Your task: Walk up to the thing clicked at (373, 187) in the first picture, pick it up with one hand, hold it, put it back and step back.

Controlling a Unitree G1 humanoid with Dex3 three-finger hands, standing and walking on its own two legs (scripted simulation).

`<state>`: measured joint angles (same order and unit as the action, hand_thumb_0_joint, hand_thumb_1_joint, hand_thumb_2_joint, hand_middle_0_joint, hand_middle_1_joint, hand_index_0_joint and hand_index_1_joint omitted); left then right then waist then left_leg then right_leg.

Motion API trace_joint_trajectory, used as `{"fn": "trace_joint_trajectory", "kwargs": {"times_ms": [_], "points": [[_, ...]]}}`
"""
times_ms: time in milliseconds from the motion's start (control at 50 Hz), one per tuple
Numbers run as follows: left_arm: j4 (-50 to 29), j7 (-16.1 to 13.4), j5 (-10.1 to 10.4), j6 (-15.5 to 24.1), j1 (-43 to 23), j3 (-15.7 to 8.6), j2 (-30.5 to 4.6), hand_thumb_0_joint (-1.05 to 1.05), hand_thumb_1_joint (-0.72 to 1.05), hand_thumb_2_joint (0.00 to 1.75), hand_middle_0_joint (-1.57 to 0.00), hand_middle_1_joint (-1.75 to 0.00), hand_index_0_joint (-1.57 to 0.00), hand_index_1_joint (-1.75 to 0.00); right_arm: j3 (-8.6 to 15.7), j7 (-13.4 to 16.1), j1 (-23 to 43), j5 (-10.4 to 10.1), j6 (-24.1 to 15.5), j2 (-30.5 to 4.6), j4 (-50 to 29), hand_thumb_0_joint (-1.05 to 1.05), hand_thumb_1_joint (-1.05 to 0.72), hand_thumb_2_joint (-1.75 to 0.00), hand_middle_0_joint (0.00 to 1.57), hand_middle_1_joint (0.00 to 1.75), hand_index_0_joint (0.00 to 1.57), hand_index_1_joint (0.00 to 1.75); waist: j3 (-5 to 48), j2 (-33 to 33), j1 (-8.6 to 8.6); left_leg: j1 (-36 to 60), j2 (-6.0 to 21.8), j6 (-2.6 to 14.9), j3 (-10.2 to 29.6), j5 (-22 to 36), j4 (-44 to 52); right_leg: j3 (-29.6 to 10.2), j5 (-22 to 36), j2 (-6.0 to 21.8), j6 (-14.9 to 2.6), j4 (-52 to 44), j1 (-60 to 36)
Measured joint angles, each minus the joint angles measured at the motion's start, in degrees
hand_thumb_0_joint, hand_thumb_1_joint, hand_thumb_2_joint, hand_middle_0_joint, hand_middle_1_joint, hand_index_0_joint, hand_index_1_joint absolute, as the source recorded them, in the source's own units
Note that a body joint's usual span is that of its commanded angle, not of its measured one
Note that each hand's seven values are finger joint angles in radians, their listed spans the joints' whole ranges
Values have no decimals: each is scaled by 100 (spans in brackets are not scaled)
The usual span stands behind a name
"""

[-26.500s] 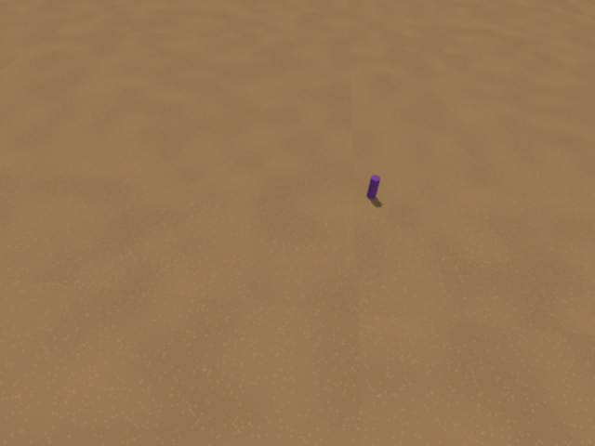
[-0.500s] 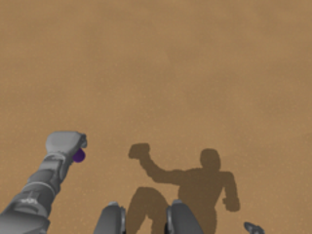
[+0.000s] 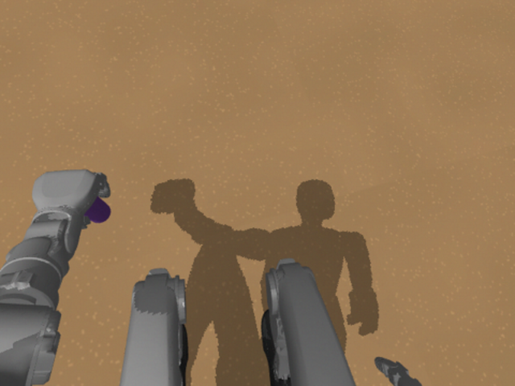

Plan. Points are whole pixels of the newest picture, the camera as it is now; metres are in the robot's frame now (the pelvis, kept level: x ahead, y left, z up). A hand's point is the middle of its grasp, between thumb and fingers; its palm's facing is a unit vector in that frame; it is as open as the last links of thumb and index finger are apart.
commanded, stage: crouch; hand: left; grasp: from above
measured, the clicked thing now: (89, 205) +0.44 +0.25 -0.19
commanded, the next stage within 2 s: lower in 0.74 s
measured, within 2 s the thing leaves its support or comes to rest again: rests again in 1.78 s
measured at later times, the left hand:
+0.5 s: hand (93, 220) +0.42 +0.25 -0.24, palm faces -0.45 -0.03 -0.89, open 6.8 cm
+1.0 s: hand (99, 225) +0.42 +0.26 -0.28, palm faces -0.47 -0.04 -0.88, open 6.7 cm
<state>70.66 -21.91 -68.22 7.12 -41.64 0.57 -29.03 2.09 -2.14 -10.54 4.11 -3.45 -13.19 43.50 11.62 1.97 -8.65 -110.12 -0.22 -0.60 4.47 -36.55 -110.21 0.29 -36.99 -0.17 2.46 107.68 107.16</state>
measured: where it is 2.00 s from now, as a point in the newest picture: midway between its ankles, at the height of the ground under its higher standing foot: (228, 374)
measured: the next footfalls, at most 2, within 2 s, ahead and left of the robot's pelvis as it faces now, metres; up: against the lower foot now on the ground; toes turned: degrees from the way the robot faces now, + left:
none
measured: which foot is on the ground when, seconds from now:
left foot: down 0.00-1.00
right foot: down 0.00-1.00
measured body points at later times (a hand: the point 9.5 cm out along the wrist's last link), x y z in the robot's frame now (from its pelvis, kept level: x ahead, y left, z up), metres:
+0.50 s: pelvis -0.01 +0.00 -0.07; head +0.22 +0.03 +0.32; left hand +0.44 +0.25 -0.19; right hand +0.06 -0.28 -0.19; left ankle +0.08 +0.12 -0.44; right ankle +0.08 -0.14 -0.44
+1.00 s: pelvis -0.01 +0.00 -0.12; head +0.21 +0.04 +0.27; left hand +0.44 +0.26 -0.23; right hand +0.04 -0.28 -0.24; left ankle +0.08 +0.12 -0.44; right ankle +0.08 -0.14 -0.44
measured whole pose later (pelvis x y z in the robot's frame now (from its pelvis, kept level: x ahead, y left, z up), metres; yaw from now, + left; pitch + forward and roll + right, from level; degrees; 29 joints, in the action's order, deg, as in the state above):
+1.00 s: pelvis -0.01 +0.00 -0.12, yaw -3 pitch +34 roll -6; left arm 82.7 -24.5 -70.5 10.6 -49.9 -3.0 -35.4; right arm 0.0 -7.2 -8.2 7.1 -4.5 -15.1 45.2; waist 6.1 0.3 -10.5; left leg -128.2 -0.4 -1.4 6.9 -38.0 -132.0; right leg 1.3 -38.0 -1.9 2.8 128.5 124.9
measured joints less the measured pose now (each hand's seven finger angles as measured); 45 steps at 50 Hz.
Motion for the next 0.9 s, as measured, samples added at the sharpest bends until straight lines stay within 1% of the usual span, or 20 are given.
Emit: {"fn": "trace_joint_trajectory", "kwargs": {"times_ms": [80,180,320,420,480,620,760,900], "points": [[46,-95,-98,19,-74,-41,-59,8,45,29,-106,-48,-91,-41,20,-91,105,63,-54,-57,-8,1,-91,-90,21,30,20,30,-43,-41,-18,-276,-23,-30,55,-81,-290,41,-95,6,-10,280,253],[119,-193,-127,25,-177,-139,-107,8,45,29,-106,-48,-91,-41,35,-211,219,142,-85,-124,-23,0,-91,-90,20,30,20,30,-129,-77,-26,-499,-11,-48,107,-179,-596,74,-177,-23,2,566,471],[192,-206,-158,68,-270,-298,-224,8,44,30,-105,-48,-91,-41,50,-369,273,198,-68,-166,-68,0,-92,-90,20,30,20,30,-248,-88,-52,-773,12,-63,151,-241,-970,95,-212,-71,3,916,750],[339,-180,-139,87,-323,-308,-291,8,45,29,-104,-48,-91,-40,35,-433,251,209,-41,-163,-44,0,-92,-90,20,30,20,30,-309,-95,-59,-979,22,-67,163,-242,-1209,91,-198,-101,10,1148,965],[338,-149,-152,158,-327,-349,-332,8,45,29,-104,-47,-91,-40,28,-457,230,220,-38,-155,-17,0,-92,-90,20,30,20,30,-365,-102,-60,-1090,19,-73,172,-232,-1350,91,-186,-113,11,1286,1078],[564,-210,-203,280,-484,-378,-456,8,45,28,-103,-45,-92,-39,-40,-477,200,249,-31,-129,75,0,-92,-90,20,30,20,30,-433,-140,-93,-1357,14,-82,204,-205,-1655,100,-150,-141,22,1580,1345],[752,-266,-277,301,-592,-432,-521,8,46,28,-103,-43,-93,-37,-87,-492,183,267,-37,-135,120,0,-92,-90,20,30,20,30,-434,-140,-145,-1561,-4,-86,227,-184,-1910,107,-133,-152,14,1820,1535],[991,-280,-251,276,-717,-400,-576,7,46,27,-103,-39,-93,-35,-137,-495,204,269,-67,-159,146,0,-92,-90,20,30,20,30,-482,-136,-165,-1697,-13,-83,230,-156,-2063,100,-108,-163,13,1975,1673]]}}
